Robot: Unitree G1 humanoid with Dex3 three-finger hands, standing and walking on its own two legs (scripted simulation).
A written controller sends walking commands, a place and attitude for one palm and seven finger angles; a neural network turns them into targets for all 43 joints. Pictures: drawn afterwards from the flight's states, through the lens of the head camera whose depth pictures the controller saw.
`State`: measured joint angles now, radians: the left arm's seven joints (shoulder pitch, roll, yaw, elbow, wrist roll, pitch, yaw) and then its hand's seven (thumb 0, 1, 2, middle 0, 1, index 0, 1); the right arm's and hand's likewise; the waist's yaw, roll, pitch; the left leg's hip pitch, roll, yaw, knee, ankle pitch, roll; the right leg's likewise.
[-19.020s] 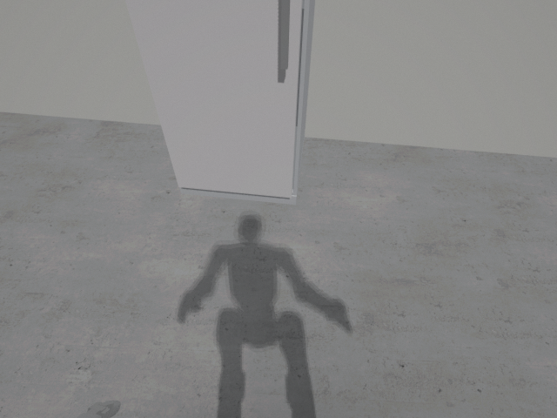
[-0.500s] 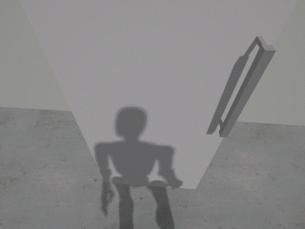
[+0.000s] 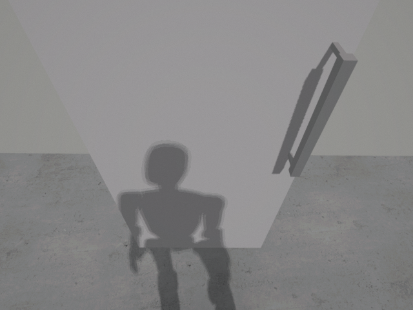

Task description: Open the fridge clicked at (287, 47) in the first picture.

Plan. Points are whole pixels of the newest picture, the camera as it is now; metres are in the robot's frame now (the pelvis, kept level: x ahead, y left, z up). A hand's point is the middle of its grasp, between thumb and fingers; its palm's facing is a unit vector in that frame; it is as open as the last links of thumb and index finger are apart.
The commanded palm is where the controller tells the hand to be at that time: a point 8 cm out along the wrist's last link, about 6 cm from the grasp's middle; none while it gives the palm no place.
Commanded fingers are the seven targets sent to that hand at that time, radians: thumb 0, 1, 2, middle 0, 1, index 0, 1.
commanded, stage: come to a stop and stand still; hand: right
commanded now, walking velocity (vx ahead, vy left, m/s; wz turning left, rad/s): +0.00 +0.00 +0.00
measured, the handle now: (311, 120) +0.46 -0.20 +0.13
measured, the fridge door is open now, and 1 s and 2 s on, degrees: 0 0 0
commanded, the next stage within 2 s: look again from close up in 0.02 s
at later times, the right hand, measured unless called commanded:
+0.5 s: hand out of the picture +0.02 -0.24 -0.17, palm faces -0.01 +0.97 -0.24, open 7.4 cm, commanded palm none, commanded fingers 0.00 -0.90 -0.90 0.20 0.30 0.20 0.30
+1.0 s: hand out of the picture +0.01 -0.22 -0.17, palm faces +0.07 +0.97 -0.22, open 7.3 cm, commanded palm +0.10 -0.26 -0.07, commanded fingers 0.00 -0.81 -0.86 0.21 0.36 0.21 0.36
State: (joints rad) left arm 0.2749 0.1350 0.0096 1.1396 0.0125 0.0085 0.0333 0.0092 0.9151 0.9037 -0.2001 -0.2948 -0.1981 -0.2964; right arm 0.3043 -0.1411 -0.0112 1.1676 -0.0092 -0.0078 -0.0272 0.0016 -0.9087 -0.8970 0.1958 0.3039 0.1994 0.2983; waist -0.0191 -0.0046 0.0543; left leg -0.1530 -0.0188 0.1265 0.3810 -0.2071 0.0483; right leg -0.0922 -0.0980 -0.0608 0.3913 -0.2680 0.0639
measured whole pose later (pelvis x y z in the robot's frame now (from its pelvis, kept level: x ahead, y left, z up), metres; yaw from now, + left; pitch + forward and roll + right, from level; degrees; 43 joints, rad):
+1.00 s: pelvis -0.01 -0.04 -0.01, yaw +3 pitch -2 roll -1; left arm 0.33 0.15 -0.02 1.02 -0.02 -0.06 0.05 0.01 0.91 0.90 -0.20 -0.30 -0.20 -0.30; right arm 0.40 -0.15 0.00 0.79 0.05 0.13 -0.06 0.04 -0.94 -0.89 0.20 0.31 0.21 0.30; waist -0.01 0.00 0.07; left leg -0.24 0.05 0.05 0.52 -0.24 -0.01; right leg -0.13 -0.02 -0.11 0.48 -0.31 -0.01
